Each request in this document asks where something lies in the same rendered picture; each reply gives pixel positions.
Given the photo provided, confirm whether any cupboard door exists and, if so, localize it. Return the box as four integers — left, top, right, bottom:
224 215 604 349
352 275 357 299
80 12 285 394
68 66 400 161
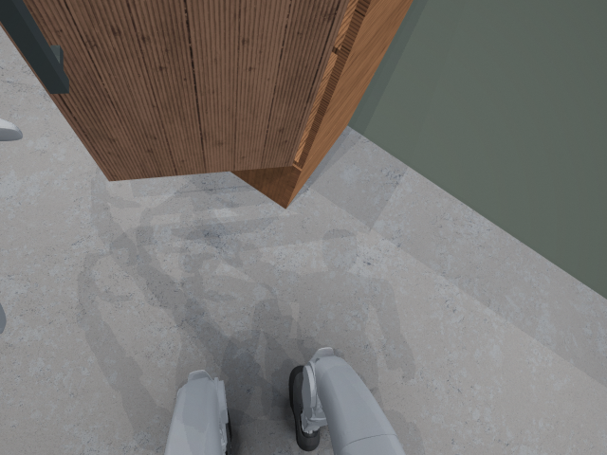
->
0 0 349 181

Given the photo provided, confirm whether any robot left hand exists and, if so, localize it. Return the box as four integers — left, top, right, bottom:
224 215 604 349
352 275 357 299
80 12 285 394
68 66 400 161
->
0 118 23 141

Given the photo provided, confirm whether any right robot foot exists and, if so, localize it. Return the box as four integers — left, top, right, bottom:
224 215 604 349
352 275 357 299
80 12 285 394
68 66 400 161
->
289 366 320 451

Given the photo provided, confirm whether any right robot thigh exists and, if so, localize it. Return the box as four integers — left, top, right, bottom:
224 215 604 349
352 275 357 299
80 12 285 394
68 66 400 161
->
303 355 406 455

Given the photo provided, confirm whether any handle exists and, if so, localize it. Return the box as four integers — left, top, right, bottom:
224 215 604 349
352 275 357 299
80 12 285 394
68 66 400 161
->
0 0 69 94

